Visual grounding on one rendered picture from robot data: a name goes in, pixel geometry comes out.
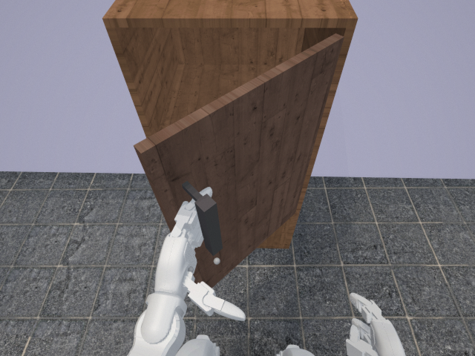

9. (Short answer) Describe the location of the robot right hand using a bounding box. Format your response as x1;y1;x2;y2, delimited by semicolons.
346;293;406;356

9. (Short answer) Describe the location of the left robot thigh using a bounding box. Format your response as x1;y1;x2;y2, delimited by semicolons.
175;339;220;356

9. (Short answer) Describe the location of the handle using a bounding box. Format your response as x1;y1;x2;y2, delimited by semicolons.
182;181;223;256

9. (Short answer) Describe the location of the left robot forearm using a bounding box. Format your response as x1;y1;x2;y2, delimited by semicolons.
127;292;187;356

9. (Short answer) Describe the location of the robot left hand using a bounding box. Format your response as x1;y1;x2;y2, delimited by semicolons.
154;187;246;321

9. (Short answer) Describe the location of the cupboard door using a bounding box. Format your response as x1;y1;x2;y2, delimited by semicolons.
134;33;344;288

